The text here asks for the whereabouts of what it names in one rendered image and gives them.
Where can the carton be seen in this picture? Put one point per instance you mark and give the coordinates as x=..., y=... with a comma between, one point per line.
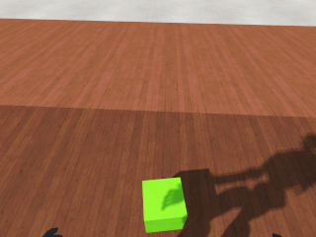
x=164, y=206

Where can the robot left hand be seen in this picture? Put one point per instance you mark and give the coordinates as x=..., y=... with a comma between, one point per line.
x=50, y=233

